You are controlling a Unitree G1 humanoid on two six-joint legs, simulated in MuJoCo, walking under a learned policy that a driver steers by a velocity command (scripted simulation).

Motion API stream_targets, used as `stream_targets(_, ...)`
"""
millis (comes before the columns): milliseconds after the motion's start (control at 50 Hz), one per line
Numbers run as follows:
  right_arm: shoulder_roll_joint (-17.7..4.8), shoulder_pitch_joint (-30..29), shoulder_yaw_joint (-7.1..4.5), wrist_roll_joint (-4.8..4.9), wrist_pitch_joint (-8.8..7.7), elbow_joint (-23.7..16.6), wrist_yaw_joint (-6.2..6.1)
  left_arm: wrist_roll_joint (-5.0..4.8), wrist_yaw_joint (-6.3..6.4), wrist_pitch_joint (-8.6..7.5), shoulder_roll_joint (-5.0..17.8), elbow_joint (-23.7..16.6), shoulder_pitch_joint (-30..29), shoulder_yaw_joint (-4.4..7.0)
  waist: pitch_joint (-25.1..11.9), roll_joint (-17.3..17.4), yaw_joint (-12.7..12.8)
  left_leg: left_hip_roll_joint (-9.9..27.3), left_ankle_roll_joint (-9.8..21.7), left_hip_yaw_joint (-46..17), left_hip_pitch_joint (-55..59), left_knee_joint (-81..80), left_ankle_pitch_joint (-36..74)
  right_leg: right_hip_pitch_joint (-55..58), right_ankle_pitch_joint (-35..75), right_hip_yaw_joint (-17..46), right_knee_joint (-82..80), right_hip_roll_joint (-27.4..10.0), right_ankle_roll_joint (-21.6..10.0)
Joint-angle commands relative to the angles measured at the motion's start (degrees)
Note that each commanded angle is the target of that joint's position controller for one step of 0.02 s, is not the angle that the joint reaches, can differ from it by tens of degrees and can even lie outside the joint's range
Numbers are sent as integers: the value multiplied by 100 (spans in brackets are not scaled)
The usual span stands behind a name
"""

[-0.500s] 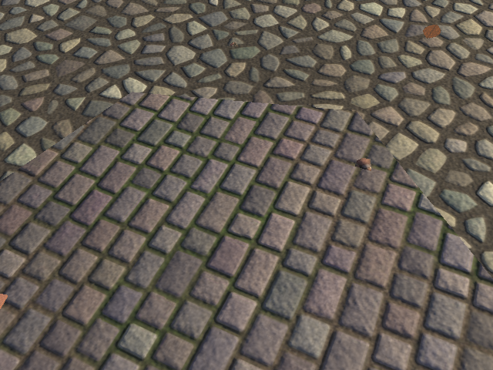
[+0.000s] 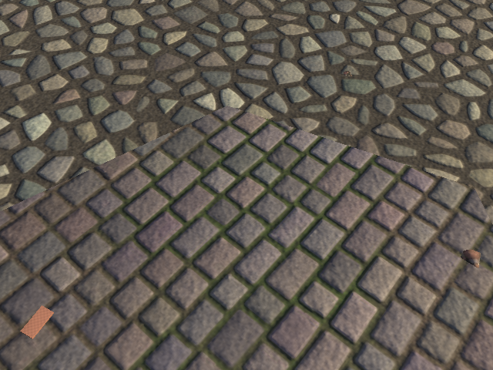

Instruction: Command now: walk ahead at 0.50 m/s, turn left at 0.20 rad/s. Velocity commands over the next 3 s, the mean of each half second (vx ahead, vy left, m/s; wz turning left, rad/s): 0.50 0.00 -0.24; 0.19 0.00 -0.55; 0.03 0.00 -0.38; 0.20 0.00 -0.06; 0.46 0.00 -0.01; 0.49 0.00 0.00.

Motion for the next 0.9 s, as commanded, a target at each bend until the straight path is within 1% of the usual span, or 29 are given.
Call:
stream_targets(20, -766, -185, -178, -31, -201, -319, -75, 34, 14, 101, 436, -162, 341, 110, -541, 444, 170, 1613, 1118, -1227, 515, -1291, 1881, -415, 710, 17, -457, -250, 167)
stream_targets(100, -791, 7, -151, -49, -239, -58, -134, -26, -40, 107, 281, -272, -256, 31, -228, 463, -107, 1386, 765, -478, 584, -1499, 1484, -489, 2306, -43, -1847, -170, 118)
stream_targets(140, -854, 130, -156, -48, -264, 74, -135, -74, -95, 83, 218, -361, -585, -4, -75, 470, -273, 1444, 659, -299, 684, -1611, 1153, -378, 2816, -129, -2427, -40, 32)
stream_targets(240, -921, 417, -205, -7, -197, 418, -139, -117, -267, 68, 236, -663, -1062, -11, 186, 392, -458, 1893, 549, -89, 1874, -1337, 1533, -935, 2270, -73, -3073, 190, -269)
stream_targets(280, -976, 364, -231, 20, -118, 456, -184, -86, -341, 61, 262, -747, -990, 4, 79, 475, -350, 1989, 417, 35, 2252, -941, 2553, -848, 1689, -226, -3166, 332, -435)
stream_targets(300, -1043, 277, -248, 18, -81, 433, -217, -67, -351, 71, 341, -741, -783, 43, -118, 585, -216, 1958, 326, 142, 2329, -577, 3606, -487, 1383, -404, -3157, 507, -535)
stream_targets(320, -1116, 213, -264, 11, -34, 403, -258, -49, -336, 96, 498, -687, -398, 127, -448, 702, -3, 1886, 225, 254, 2367, 15, 4708, 92, 1126, -608, -3106, 739, -646)
stream_targets(340, -1113, 107, -245, 15, 21, 363, -302, -38, -297, 114, 735, -527, 357, 265, -896, 617, 432, 1670, 52, 506, 2094, 1095, 5268, 1168, 1296, -746, -3301, 993, -817)
stream_targets(360, -987, 196, -172, -53, 1, 259, -363, -43, -225, 146, 1127, -414, 1228, 405, -1507, 215, 790, 1492, -183, 635, 888, 2680, 3998, 2884, 1757, 248, -3231, 380, -1159)
stream_targets(380, -294, 908, 57, -168, -153, 47, -256, -76, -203, 134, 1641, -412, 1524, 518, -2246, -1262, 359, 249, -647, 399, -1679, 4956, -711, 5093, 912, 3391, -3595, -1070, -2364)
stream_targets(400, -618, 519, 40, -66, -346, 107, -153, -133, -191, 148, 1128, -410, 1707, 388, -2703, -927, 718, 128, -606, -585, -2513, 5594, -2211, 5666, 230, 4523, -4385, -1233, -2429)
stream_targets(420, -858, -11, -18, 158, -474, -89, -68, -94, -147, 168, 926, -441, 1459, 323, -1849, -637, 782, 475, -508, -682, -3018, 5603, -1837, 5145, 156, 3678, -4508, -1096, -2115)
stream_targets(440, -813, -340, 24, 140, -547, -183, -70, -73, -115, 182, 850, -531, 1133, 301, -1314, -56, 648, 727, -452, -585, -2952, 5164, -1424, 4311, 486, 3065, -4556, -876, -1930)
stream_targets(460, -809, -515, -2, 5, -560, -216, -103, -57, -101, 202, 733, -606, 805, 261, -830, 253, 428, 892, -484, -495, -2727, 4598, -1201, 3444, 1119, 2600, -4656, -682, -1832)
stream_targets(500, -815, -371, -53, -85, -449, -240, -141, 33, -62, 220, 638, -785, 441, 213, -546, -15, 79, 1013, -623, -444, -2091, 4122, -1066, 2462, 2387, 2144, -4861, -439, -1845)
stream_targets(540, -674, -180, -17, -125, -324, -184, -196, 33, 0, 223, 743, -785, 340, 250, -488, -47, -85, 979, -847, -282, -1804, 3602, -1072, 1896, 3998, 1607, -4794, -326, -1852)
stream_targets(580, -504, -334, 48, -142, -261, -202, -246, -1, 83, 274, 923, -744, 343, 318, -529, -86, -70, 773, -1008, -114, -1506, 2781, -502, 1501, 4594, 1126, -4672, -42, -1674)
stream_targets(620, -418, -615, 82, -127, -239, -210, -240, -92, 161, 397, 931, -680, 427, 341, -743, -270, 60, 526, -1060, -60, -1068, 1963, 468, 1369, 4340, 886, -4471, 257, -1362)
stream_targets(660, -442, -983, 78, -61, -230, -273, -197, -134, 228, 525, 889, -613, 610, 342, -857, -380, 229, 334, -1061, -124, -892, 1297, 1012, 1524, 3717, 1060, -4286, 304, -1173)
stream_targets(700, -533, -1178, 39, -30, -233, -328, -160, -130, 261, 618, 849, -597, 687, 342, -879, -458, 280, 253, -1012, -286, -819, 822, 1024, 1783, 3111, 1459, -4044, 221, -1073)
stream_targets(740, -701, -1049, -52, -44, -271, -300, -136, -94, 289, 660, 785, -664, 568, 336, -865, -547, 151, 286, -873, -473, -689, 442, 855, 2073, 2717, 1931, -3667, 140, -964)
stream_targets(760, -728, -853, -86, -63, -308, -249, -135, -93, 297, 667, 734, -733, 391, 325, -851, -579, -12, 351, -765, -459, -433, 104, 1087, 2086, 2503, 2025, -3385, 213, -852)
stream_targets(780, -825, -642, -125, -123, -351, -216, -162, -74, 288, 654, 573, -803, 351, 281, -978, -467, -113, 649, -580, -523, 132, -226, 1745, 1964, 2090, 1944, -2877, 467, -654)
stream_targets(800, -1148, -332, -181, -231, -347, -257, -232, 28, 273, 619, 245, -931, 475, 172, -1533, 333, -124, 1778, -158, -1434, 1294, -41, 3386, 1367, 523, 1415, -1557, 902, -373)
stream_targets(820, -1264, -294, -194, -346, -226, -244, -247, -10, 233, 595, 54, -906, 1586, 96, -2137, 1837, 386, 3133, 977, -3180, 2578, 69, 4476, 138, -2546, 949, -267, 1536, -79)
stream_targets(840, -1022, -360, -193, -134, -121, -245, -239, -55, 204, 632, 664, -734, 1774, 205, -2148, 1559, 330, 3270, 1199, -3682, 2332, -121, 2928, -270, -2218, 787, 502, 1006, 119)
stream_targets(860, -677, -503, -101, -106, -59, -345, -268, -111, 231, 731, 997, -719, 1178, 326, -1589, 1004, 80, 2776, 924, -2860, 1873, -194, 2026, -439, -1734, 638, 838, 823, 257)
stream_targets(880, -573, -694, -52, -137, 21, -361, -281, -117, 275, 844, 990, -759, 865, 357, -1301, 703, 69, 2426, 695, -2277, 1391, -313, 1330, -452, -1338, 504, 888, 709, 332)
stream_targets(900, -554, -919, -29, -123, 77, -384, -294, -104, 303, 936, 953, -831, 717, 368, -966, 750, 94, 2228, 645, -1886, 882, -476, 941, -408, -1106, 449, 858, 601, 387)
Next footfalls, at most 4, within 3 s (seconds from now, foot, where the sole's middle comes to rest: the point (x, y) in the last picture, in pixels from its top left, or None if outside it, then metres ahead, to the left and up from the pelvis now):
0.36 right None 0.38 -0.17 -0.78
0.78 left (262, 299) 0.65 -0.04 -0.78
1.22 right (335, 368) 0.45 -0.23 -0.78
1.58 left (261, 313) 0.60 -0.04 -0.78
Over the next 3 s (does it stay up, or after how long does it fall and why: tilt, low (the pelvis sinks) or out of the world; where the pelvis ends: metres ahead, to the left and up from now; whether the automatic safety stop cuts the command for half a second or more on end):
stays up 0.95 -0.52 0.00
